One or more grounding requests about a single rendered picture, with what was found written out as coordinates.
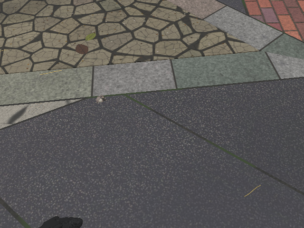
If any robot left hand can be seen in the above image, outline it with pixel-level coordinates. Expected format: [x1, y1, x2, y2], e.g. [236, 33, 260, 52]
[39, 216, 83, 228]

